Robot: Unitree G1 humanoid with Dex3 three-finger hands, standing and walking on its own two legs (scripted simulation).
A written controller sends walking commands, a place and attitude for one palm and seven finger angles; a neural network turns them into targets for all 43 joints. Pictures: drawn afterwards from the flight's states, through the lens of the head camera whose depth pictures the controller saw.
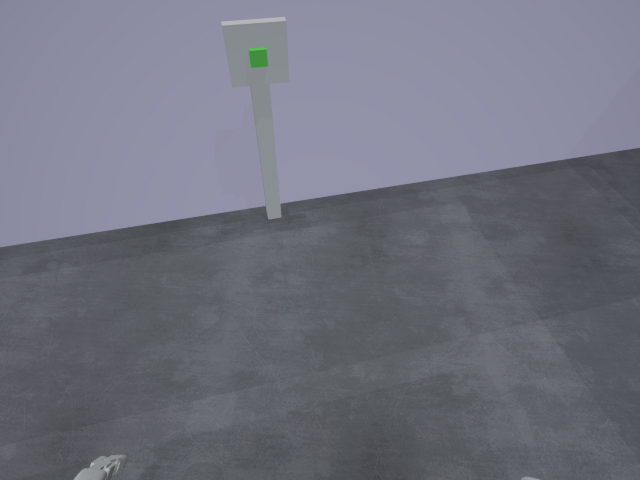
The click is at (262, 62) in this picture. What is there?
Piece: button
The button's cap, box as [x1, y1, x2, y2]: [249, 47, 267, 67]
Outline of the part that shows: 249,48 251,67 266,66 267,60 265,47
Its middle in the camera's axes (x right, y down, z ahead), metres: -0.19 -0.54 +1.14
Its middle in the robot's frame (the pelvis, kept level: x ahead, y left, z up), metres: +1.20 +0.25 -0.04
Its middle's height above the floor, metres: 0.73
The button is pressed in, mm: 0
